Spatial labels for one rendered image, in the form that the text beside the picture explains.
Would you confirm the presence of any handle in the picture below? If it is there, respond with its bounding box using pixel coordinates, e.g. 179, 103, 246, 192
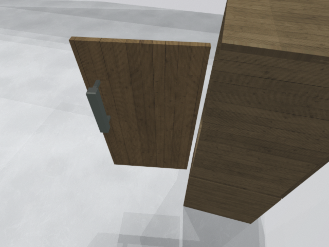
86, 80, 111, 133

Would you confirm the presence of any cupboard door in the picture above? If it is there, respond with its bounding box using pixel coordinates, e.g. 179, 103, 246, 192
69, 37, 211, 169

